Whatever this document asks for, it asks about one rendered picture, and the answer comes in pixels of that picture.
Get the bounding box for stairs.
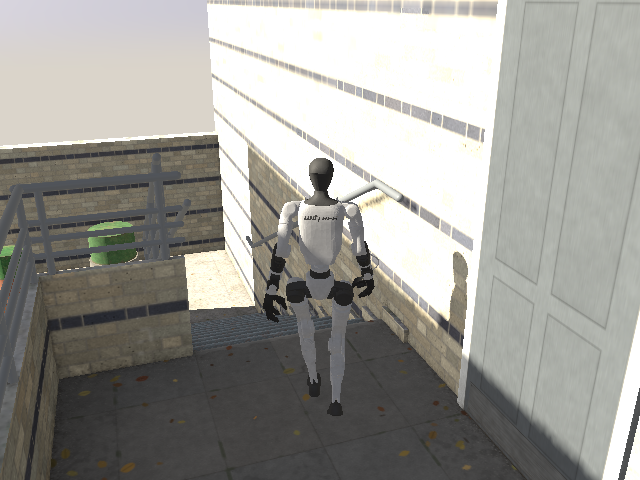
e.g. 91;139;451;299
191;313;365;352

